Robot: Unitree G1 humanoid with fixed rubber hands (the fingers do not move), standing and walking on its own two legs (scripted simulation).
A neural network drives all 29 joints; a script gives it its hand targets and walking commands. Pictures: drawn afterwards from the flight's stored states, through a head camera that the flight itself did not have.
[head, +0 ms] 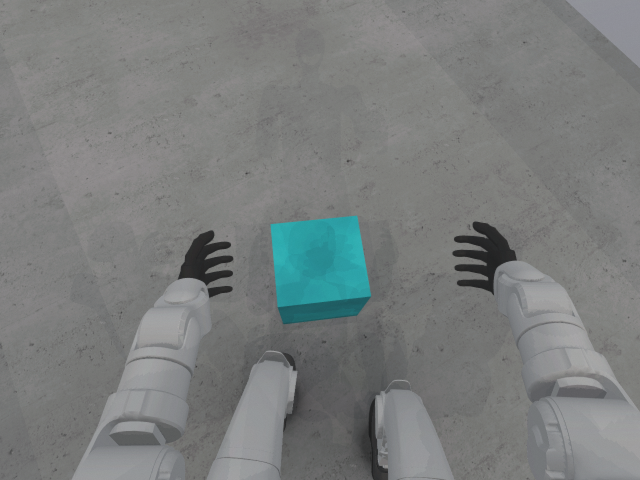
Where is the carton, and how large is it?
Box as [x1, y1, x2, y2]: [271, 216, 370, 323]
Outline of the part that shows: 356,216 271,224 277,304 283,323 356,315 369,298 370,292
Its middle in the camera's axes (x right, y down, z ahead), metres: -0.01 +0.09 +1.01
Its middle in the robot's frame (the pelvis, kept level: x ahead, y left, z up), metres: +0.51 +0.05 -0.56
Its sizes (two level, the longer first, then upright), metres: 0.210 0.200 0.250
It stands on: the floor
